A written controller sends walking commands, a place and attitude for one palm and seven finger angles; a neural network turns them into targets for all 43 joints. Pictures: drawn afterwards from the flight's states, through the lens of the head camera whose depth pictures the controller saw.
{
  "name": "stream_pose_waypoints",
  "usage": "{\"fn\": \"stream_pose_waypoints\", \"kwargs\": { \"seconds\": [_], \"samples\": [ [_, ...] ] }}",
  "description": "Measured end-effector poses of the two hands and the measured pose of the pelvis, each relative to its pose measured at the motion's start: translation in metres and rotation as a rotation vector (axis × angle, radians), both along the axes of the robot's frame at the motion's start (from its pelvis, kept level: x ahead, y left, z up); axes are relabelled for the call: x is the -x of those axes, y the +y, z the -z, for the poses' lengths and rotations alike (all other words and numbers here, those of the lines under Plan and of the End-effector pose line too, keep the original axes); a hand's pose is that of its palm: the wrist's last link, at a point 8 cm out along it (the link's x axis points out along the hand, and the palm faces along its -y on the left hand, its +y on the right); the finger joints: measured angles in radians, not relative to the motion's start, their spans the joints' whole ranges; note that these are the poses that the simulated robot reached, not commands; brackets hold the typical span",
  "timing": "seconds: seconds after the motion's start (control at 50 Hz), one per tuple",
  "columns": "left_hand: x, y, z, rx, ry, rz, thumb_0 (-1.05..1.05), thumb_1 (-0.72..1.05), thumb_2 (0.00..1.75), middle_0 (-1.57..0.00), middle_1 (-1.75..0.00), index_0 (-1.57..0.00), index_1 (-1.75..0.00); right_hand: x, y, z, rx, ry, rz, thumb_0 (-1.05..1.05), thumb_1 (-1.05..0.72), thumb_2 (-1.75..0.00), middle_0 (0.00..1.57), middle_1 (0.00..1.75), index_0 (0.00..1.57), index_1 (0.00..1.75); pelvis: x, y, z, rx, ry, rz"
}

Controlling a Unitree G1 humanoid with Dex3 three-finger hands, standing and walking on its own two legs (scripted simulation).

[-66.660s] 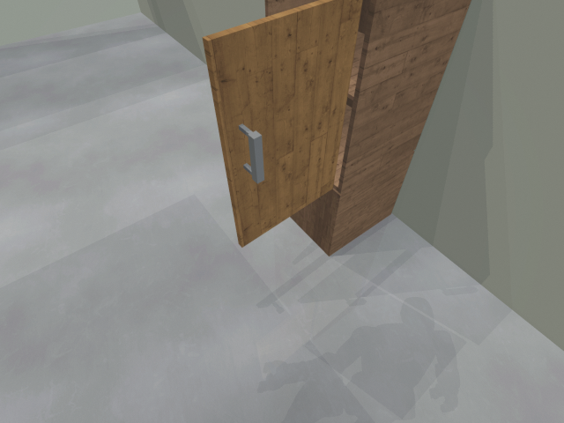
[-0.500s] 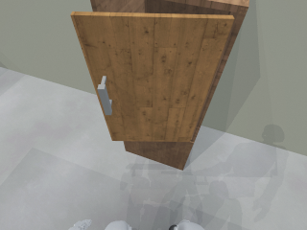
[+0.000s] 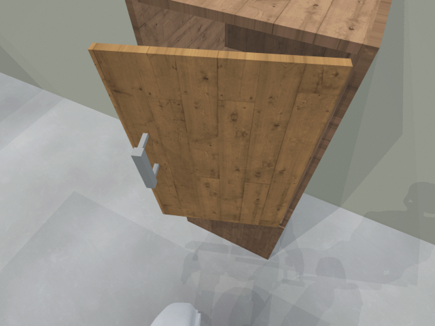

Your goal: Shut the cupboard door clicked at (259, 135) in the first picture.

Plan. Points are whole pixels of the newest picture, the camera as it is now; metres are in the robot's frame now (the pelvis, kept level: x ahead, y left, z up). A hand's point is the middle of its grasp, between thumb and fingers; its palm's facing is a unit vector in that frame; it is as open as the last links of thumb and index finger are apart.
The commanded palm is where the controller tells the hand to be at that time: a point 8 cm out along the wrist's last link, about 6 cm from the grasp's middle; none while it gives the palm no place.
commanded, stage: come to a stop and stand still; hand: left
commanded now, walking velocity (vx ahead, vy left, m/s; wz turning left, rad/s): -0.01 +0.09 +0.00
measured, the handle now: (148, 161) +0.41 +0.20 +0.00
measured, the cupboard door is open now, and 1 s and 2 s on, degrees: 19 19 19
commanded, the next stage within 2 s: look again from close up in 0.80 s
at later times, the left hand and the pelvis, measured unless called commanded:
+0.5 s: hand out of the picture +0.03 +0.25 -0.17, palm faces -0.03 -0.96 -0.28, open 7.3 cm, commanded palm none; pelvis -0.04 +0.05 -0.01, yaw -4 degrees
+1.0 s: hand out of the picture -0.01 +0.22 -0.17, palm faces -0.08 -0.97 -0.22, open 7.3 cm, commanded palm none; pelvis -0.05 +0.04 +0.00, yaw -4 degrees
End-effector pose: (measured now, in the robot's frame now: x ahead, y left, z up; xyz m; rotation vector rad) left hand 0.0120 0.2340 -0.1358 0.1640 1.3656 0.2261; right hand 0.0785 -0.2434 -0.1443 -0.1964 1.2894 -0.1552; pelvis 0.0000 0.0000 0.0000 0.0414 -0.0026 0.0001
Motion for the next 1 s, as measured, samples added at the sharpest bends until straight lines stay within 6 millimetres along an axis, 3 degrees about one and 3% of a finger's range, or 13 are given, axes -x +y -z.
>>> {"fn": "stream_pose_waypoints", "kwargs": {
  "seconds": [0.16,0.22,0.32,0.46,0.62,0.76,0.88,1.0],
  "samples": [
    [0.026,0.013,0.009,0.028,0.025,0.005,0.0,0.91,0.9,-0.2,-0.3,-0.21,-0.3,-0.017,0.019,-0.014,0.002,-0.098,-0.05,0.01,-0.91,-0.9,0.19,0.3,0.2,0.3,0.016,0.013,0.001,0.015,0.004,0.008],
    [0.025,0.029,0.018,0.022,-0.01,0.023,0.0,0.9,0.9,-0.21,-0.3,-0.21,-0.3,-0.016,0.029,-0.011,0.013,-0.184,-0.061,0.0,-0.91,-0.9,0.19,0.3,0.2,0.3,0.021,0.026,0.014,0.044,-0.01,-0.001],
    [0.011,0.05,0.012,-0.016,-0.097,0.068,0.0,0.91,0.9,-0.2,-0.3,-0.2,-0.3,-0.004,0.049,-0.01,-0.02,-0.253,-0.03,0.01,-0.9,-0.9,0.2,0.3,0.2,0.3,0.023,0.039,0.017,0.037,-0.04,0.038],
    [-0.004,0.061,-0.001,-0.041,-0.166,0.128,0.0,0.91,0.9,-0.2,-0.29,-0.2,-0.3,0.034,0.065,-0.002,-0.067,-0.235,0.027,0.01,-0.9,-0.9,0.2,0.3,0.2,0.3,0.033,0.046,0.015,0.033,-0.041,0.064],
    [-0.01,0.055,-0.005,-0.021,-0.179,0.171,0.0,0.91,0.9,-0.2,-0.29,-0.2,-0.3,0.099,0.052,0.002,-0.032,-0.102,0.09,0.0,-0.91,-0.9,0.2,0.3,0.2,0.3,0.043,0.049,0.01,0.024,-0.036,0.076],
    [-0.002,0.043,0.0,0.01,-0.141,0.182,0.0,0.91,0.9,-0.2,-0.3,-0.2,-0.3,0.146,0.046,0.002,-0.017,0.022,0.132,0.01,-0.91,-0.9,0.2,0.3,0.2,0.3,0.048,0.046,0.007,0.021,-0.032,0.078],
    [0.01,0.035,0.004,0.027,-0.092,0.177,0.0,0.91,0.9,-0.2,-0.3,-0.2,-0.3,0.163,0.048,0.002,-0.026,0.073,0.15,0.01,-0.9,-0.9,0.2,0.3,0.2,0.3,0.048,0.042,0.005,0.022,-0.029,0.079],
    [0.02,0.031,0.005,0.031,-0.06,0.161,0.0,0.91,0.9,-0.2,-0.3,-0.2,-0.3,0.158,0.053,0.003,-0.047,0.076,0.149,0.01,-0.9,-0.9,0.2,0.3,0.2,0.3,0.047,0.038,0.003,0.023,-0.028,0.078]
  ]
}}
